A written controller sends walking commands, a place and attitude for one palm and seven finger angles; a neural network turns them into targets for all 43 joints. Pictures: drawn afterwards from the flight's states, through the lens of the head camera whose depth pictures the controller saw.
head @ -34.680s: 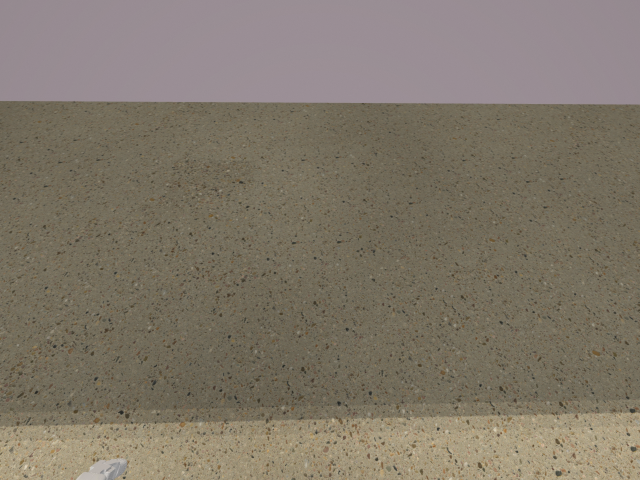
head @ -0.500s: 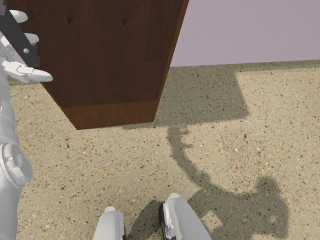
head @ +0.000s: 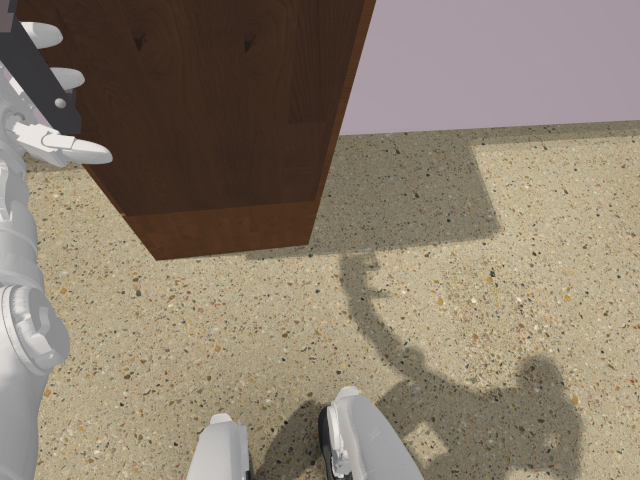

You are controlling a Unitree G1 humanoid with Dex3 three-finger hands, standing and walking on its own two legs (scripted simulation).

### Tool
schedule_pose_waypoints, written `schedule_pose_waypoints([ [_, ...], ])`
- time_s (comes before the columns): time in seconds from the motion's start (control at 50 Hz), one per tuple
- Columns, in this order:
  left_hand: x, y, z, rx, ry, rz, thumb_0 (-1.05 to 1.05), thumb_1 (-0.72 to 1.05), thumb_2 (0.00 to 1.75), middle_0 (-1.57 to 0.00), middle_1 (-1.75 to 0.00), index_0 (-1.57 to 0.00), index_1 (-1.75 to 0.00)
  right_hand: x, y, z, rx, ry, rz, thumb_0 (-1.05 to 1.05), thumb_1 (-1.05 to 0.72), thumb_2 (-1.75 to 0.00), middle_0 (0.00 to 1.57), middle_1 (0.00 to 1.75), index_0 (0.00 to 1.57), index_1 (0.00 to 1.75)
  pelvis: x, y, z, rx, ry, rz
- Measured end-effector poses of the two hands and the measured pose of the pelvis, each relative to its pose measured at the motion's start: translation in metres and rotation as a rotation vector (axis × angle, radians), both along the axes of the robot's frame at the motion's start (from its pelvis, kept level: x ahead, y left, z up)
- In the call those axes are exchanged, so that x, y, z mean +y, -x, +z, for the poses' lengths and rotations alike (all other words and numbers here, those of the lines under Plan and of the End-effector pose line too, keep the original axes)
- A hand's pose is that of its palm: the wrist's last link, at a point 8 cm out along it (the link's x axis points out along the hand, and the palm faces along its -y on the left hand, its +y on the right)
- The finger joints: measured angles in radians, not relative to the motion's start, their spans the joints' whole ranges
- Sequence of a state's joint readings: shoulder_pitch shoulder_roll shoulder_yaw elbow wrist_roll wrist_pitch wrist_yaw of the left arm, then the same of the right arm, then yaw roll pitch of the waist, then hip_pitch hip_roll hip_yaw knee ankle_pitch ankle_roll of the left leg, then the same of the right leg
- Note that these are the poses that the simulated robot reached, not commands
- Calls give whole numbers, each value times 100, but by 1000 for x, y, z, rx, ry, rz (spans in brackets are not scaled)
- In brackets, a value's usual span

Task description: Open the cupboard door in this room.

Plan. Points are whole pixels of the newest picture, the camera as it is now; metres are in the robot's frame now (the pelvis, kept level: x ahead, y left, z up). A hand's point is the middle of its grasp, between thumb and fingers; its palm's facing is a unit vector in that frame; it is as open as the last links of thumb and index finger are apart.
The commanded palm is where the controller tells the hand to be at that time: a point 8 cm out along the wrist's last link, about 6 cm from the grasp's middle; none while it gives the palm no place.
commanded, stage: close the thumb around the handle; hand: left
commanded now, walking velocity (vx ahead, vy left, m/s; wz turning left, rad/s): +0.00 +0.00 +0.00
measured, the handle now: (41, 67) +0.58 +0.26 +0.07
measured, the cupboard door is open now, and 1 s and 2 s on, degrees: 0 0 49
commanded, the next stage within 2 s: pull the door open along its arc in 0.76 s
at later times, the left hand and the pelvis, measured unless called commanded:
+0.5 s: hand (54, 104) +0.53 +0.24 +0.08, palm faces +0.04 -1.00 +0.00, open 8.8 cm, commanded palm +0.51 +0.28 +0.07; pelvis +0.00 +0.01 +0.00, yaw +0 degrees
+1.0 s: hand (57, 109) +0.52 +0.23 +0.07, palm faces +0.04 -1.00 +0.00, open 6.1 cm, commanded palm +0.49 +0.28 +0.07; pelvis +0.00 +0.01 +0.00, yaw +0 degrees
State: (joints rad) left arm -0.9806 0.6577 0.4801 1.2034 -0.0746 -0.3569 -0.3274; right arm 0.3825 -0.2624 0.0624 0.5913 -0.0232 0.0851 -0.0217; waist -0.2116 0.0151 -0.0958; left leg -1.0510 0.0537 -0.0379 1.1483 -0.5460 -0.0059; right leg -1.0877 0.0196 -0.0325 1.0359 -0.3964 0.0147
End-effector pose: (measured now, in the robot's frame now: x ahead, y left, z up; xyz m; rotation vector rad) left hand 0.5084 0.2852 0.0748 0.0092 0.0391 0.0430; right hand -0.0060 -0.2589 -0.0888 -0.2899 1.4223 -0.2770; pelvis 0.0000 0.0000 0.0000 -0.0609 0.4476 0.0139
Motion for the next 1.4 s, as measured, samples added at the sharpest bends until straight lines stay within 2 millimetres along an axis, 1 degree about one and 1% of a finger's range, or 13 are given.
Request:
schedule_pose_waypoints([
  [0.14, 1, 0, -1, -3, -1, -1, -1, -48, 31, -30, -120, -30, -120, 2, 3, 0, 3, 3, -2, 0, -90, -90, 20, 30, 20, 30, 2, 1, 0, 1, 1, 0],
  [0.24, 2, 0, -1, 1, 7, -1, -1, -36, 36, -31, -121, -30, -121, 4, 4, 1, 5, 3, -3, 0, -90, -90, 20, 30, 20, 30, 3, 1, -1, 1, 3, 0],
  [0.36, 6, -1, -1, -2, 0, 1, -1, -11, 47, -33, -124, -32, -124, 6, 5, 1, 7, 6, -3, 0, -90, -90, 20, 30, 20, 30, 5, 1, -1, 3, 5, 0],
  [0.42, 6, 0, 1, -16, 0, -5, -1, 5, 54, -34, -126, -33, -125, 7, 6, 1, 11, 2, -6, 0, -90, -90, 20, 30, 20, 30, 6, 1, -1, 2, 6, 0],
  [0.6, 6, 5, -1, -1, 9, -2, 0, 53, 75, -36, -130, -37, -131, 8, 3, 2, -5, 0, -3, 0, -90, -90, 20, 30, 20, 30, 6, 1, 1, -9, 6, -1],
  [0.66, 5, 5, -1, -6, 6, -6, 0, 66, 80, -36, -130, -38, -132, 8, 1, 3, -11, 3, -1, 0, -90, -90, 20, 30, 20, 30, 6, 1, 1, -10, 6, -1],
  [0.92, 4, 4, -1, -10, 9, -9, 1, 66, 80, -34, -133, -36, -134, 5, 2, -1, -13, 8, 6, 0, -90, -90, 20, 30, 20, 30, 5, 4, -2, -4, 4, 0],
  [1.02, 2, 9, -1, -12, 7, -1, 1, 67, 80, -33, -133, -34, -134, 6, 3, -1, -12, -5, -4, 0, -90, -90, 20, 30, 20, 30, 5, 3, 0, -6, 0, -8],
  [1.12, -1, 23, -1, -17, 11, -4, 1, 68, 76, -32, -133, -34, -134, 7, -4, 2, -37, -24, -19, 0, -90, -90, 20, 30, 20, 30, 5, -2, 5, -22, -7, -19],
  [1.2, -5, 42, -2, -20, 9, -16, 1, 67, 74, -32, -132, -33, -134, 8, -19, 7, -82, -41, -22, 0, -90, -90, 20, 30, 20, 30, 5, -7, 12, -42, -12, -25],
  [1.3, -16, 74, -2, -27, 13, -26, 0, 67, 72, -31, -132, -32, -132, 7, -49, 12, -173, -58, 2, 0, -90, -90, 20, 30, 20, 30, 5, -14, 19, -72, -20, -24],
  [1.4, -38, 110, -3, -50, 44, 101, 1, 65, 74, -30, -132, -33, -128, 9, -92, 15, -291, -84, 67, 0, -90, -90, 20, 30, 20, 30, 4, -18, 23, -96, -27, -15],
])
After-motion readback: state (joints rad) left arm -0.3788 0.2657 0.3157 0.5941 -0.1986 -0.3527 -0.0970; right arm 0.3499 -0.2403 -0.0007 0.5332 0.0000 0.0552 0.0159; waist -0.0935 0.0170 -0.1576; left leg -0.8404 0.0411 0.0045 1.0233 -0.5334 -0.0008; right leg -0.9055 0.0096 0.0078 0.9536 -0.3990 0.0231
